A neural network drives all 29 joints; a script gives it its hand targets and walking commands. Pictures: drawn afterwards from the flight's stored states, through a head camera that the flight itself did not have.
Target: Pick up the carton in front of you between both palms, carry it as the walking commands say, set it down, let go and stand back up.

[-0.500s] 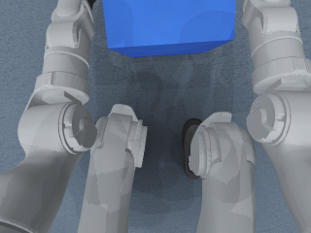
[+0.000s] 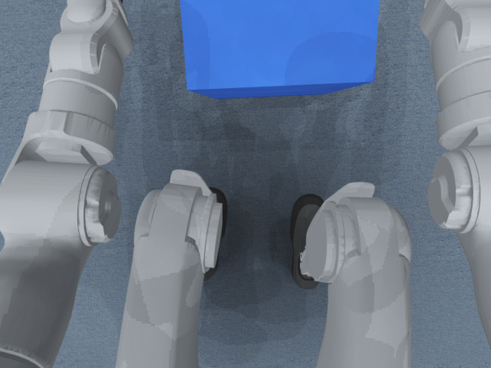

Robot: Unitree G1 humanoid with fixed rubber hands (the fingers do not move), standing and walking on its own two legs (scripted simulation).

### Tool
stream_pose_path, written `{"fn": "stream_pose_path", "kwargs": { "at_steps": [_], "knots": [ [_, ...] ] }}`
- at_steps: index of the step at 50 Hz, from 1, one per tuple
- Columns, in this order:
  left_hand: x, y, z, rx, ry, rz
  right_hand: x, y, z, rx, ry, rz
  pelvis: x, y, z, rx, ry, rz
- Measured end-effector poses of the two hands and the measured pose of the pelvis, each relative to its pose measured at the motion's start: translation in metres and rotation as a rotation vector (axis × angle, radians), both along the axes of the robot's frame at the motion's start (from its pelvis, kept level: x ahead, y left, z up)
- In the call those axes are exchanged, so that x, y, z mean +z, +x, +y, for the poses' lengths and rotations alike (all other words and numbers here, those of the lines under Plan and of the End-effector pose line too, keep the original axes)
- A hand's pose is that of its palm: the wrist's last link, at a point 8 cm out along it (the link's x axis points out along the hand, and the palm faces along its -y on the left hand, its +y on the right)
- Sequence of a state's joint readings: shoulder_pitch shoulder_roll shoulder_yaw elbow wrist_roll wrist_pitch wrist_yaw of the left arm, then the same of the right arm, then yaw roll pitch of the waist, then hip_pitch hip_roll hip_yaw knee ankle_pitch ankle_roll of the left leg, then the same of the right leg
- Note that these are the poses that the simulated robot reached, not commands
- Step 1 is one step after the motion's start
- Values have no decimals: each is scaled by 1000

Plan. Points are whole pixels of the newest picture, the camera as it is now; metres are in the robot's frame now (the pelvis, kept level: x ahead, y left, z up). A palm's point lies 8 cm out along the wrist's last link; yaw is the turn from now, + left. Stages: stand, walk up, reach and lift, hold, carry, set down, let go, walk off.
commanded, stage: set down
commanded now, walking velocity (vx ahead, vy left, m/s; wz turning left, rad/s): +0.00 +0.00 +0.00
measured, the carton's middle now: (272, 21) +0.54 +0.00 -0.24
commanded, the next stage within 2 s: let go in 0.88 s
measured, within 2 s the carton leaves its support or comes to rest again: neither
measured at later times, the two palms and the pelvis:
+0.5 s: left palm out of the picture +0.54 +0.20 +0.03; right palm out of the picture +0.58 -0.19 +0.03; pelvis +0.01 +0.00 +0.13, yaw +0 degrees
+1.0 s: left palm out of the picture +0.53 +0.20 +0.17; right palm out of the picture +0.56 -0.20 +0.17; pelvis +0.04 +0.00 +0.27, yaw -1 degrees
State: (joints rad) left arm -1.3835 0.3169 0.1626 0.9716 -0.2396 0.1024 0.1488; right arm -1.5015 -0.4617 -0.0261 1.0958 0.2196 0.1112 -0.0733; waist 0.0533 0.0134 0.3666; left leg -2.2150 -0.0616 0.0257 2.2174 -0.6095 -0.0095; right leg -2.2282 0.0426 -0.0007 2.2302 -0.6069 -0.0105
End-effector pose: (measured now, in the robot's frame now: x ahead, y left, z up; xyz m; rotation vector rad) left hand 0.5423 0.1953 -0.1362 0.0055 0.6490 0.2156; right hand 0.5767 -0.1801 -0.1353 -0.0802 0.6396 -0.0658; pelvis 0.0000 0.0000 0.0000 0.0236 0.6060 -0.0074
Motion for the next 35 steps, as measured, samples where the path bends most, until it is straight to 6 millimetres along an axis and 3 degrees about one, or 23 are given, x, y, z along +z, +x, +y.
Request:
{"fn": "stream_pose_path", "kwargs": {
  "at_steps": [10, 24, 35],
  "knots": [
    [85, -2, -4, 12, 2, -1, 84, -4, -2, -11, -6, 15, 58, 1, 0, 4, -4, 112],
    [160, 0, 2, 12, 13, -20, 157, -1, -12, -3, -10, -4, 127, 8, -3, -3, 3, 208],
    [232, -1, 5, 1, 7, -22, 229, -1, -17, 5, -3, -3, 192, 20, -6, -4, 4, 224]
  ]
}}
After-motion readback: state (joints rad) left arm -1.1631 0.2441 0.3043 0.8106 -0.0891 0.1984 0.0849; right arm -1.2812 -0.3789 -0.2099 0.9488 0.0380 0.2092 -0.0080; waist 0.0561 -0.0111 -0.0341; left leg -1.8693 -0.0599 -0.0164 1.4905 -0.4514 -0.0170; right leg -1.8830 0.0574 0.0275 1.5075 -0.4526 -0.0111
